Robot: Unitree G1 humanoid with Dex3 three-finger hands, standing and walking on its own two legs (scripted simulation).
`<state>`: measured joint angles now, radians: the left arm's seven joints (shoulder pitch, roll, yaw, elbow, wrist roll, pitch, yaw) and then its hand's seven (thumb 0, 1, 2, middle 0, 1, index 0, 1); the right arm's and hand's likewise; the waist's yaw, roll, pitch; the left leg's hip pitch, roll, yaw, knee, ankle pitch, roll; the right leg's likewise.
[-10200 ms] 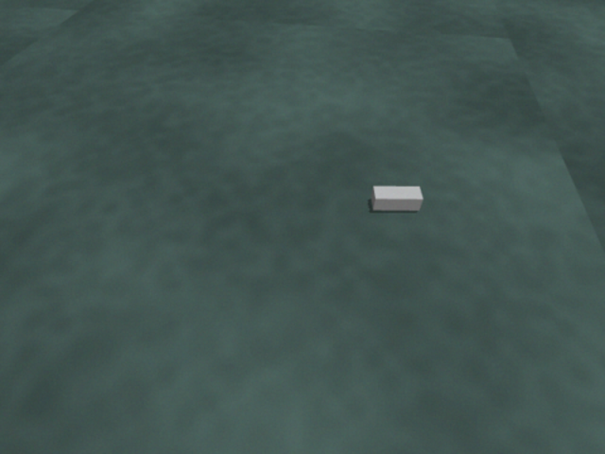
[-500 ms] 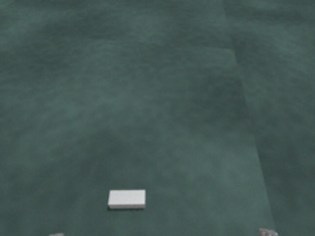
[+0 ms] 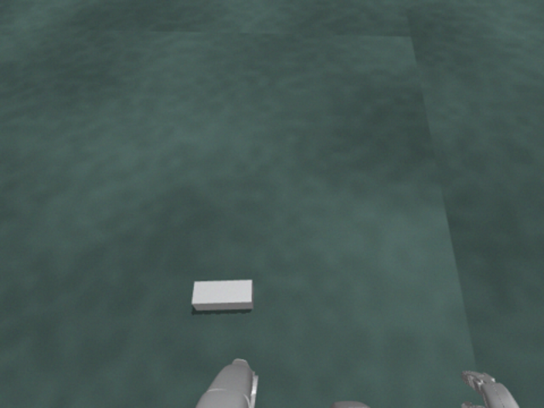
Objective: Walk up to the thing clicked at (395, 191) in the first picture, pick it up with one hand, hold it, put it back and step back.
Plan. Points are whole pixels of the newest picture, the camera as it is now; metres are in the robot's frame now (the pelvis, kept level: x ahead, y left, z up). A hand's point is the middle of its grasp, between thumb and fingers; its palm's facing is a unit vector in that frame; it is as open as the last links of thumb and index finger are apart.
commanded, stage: walk up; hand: left
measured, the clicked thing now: (224, 295) +0.53 +0.23 -0.71
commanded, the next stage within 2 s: stand in 1.72 s
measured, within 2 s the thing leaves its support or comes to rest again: neither
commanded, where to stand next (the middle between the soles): +0.13 +0.05 m, yaw +0 degrees
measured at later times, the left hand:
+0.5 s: hand out of the picture +0.03 +0.34 -0.14, palm faces +0.06 -0.92 -0.38, open 7.4 cm
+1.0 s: hand (104, 394) +0.15 +0.29 -0.13, palm faces -0.05 -0.91 -0.42, open 7.3 cm
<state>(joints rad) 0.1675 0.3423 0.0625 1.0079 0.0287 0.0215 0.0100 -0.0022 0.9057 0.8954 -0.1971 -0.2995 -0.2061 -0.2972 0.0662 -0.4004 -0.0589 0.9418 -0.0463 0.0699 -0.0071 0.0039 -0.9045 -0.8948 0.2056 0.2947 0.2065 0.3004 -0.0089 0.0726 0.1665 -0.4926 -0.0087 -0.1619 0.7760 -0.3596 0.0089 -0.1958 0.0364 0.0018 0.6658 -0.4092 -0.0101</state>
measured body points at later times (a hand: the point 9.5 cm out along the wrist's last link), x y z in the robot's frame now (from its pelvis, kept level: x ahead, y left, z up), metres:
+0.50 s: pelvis +0.04 +0.06 +0.01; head +0.05 +0.08 +0.46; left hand +0.02 +0.39 -0.11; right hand +0.16 -0.25 -0.09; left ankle +0.06 +0.17 -0.72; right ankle +0.01 -0.10 -0.66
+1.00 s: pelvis +0.03 +0.03 +0.01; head +0.12 +0.01 +0.45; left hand +0.16 +0.34 -0.10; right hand +0.15 -0.27 -0.13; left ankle +0.00 +0.17 -0.64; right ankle +0.12 -0.06 -0.72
